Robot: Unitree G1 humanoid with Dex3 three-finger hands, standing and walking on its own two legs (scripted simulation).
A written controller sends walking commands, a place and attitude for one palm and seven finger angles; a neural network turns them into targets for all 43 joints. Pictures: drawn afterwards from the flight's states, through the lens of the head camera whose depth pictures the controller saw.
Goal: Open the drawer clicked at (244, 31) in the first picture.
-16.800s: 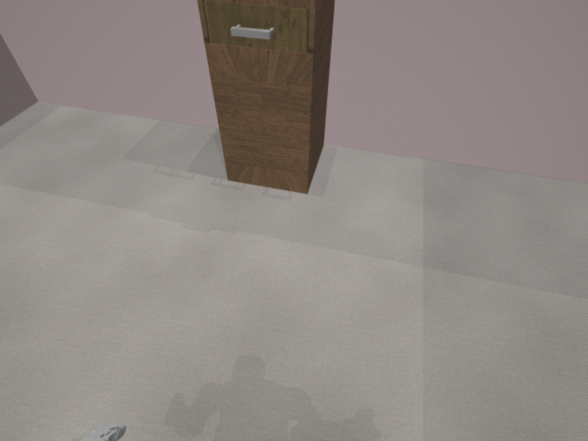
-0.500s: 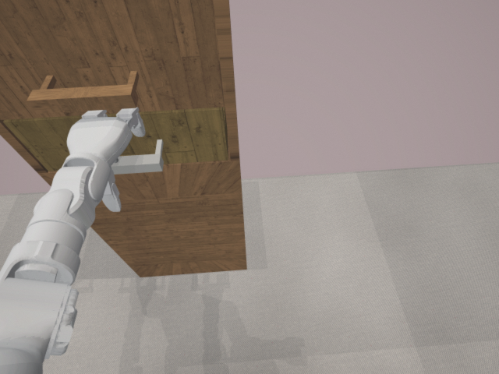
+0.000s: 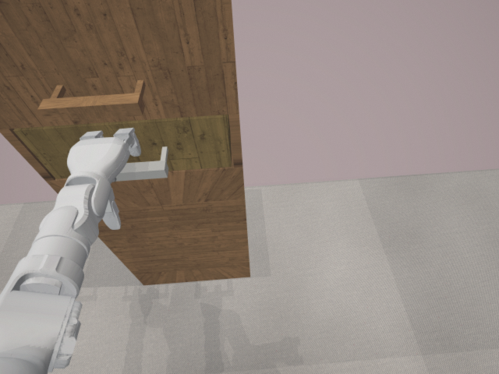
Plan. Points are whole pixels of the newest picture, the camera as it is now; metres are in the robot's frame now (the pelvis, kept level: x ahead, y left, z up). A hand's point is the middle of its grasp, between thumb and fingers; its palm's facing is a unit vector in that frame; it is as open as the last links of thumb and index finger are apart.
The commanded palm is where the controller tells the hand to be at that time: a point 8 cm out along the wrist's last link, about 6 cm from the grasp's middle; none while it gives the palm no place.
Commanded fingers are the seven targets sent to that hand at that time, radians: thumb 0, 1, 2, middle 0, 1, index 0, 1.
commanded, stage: lower the fingers behind the handle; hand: left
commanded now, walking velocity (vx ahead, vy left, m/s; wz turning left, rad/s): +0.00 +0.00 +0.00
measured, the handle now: (130, 162) +0.49 +0.24 +0.03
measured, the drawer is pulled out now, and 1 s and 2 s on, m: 0.00 0.00 0.00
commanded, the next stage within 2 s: close the thumb around the handle in 1.26 s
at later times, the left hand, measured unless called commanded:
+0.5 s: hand (126, 183) +0.45 +0.24 +0.02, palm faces -0.08 -0.03 -1.00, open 13.8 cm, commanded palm +0.42 +0.25 +0.08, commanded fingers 0.00 -0.50 0.30 -0.30 -1.20 -0.30 -1.20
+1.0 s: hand (128, 189) +0.45 +0.24 +0.00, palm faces -0.07 -0.02 -1.00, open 13.8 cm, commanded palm +0.43 +0.24 +0.06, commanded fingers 0.00 -0.50 0.30 -0.30 -1.20 -0.30 -1.20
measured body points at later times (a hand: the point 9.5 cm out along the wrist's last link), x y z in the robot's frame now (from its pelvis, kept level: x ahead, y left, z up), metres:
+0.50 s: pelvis +0.00 +0.01 -0.01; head +0.07 +0.00 +0.43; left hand +0.45 +0.24 +0.08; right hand +0.03 -0.26 -0.14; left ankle -0.02 +0.10 -0.72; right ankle -0.03 -0.11 -0.72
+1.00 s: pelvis -0.01 +0.01 -0.02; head +0.08 +0.00 +0.42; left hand +0.44 +0.24 +0.06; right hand +0.03 -0.27 -0.15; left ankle -0.02 +0.10 -0.72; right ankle -0.03 -0.11 -0.72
